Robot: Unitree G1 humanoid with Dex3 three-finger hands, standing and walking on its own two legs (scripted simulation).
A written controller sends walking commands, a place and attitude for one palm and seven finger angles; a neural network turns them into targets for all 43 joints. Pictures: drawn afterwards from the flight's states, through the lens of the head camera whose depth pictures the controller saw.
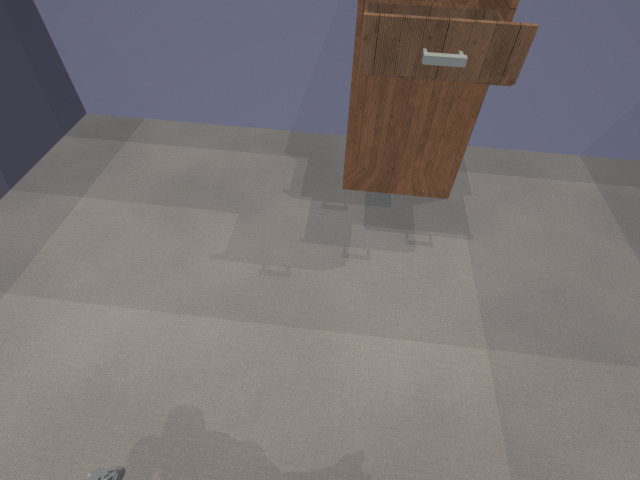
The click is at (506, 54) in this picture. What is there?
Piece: drawer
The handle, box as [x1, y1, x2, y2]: [422, 48, 467, 66]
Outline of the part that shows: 423,48 422,63 424,64 451,66 465,65 467,58 466,55 462,53 462,51 459,51 457,54 427,52 426,48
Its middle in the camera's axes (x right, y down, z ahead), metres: +0.34 -0.50 +1.07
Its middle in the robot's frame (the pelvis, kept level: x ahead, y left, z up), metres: +1.16 -0.28 +0.03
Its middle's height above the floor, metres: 0.80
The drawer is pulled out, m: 0.29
